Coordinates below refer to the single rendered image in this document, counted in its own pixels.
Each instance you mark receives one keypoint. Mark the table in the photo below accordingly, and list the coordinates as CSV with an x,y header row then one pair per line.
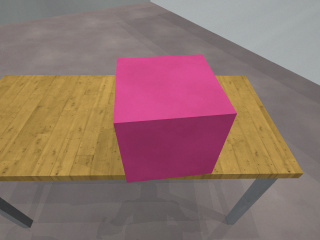
x,y
61,128

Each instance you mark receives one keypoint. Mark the carton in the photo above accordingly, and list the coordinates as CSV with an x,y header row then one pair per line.
x,y
171,116

